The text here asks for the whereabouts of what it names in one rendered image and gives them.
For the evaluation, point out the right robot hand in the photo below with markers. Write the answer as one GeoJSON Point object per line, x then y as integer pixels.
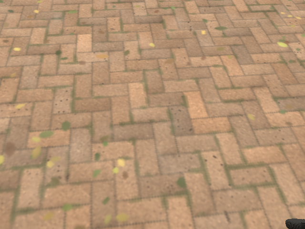
{"type": "Point", "coordinates": [295, 223]}

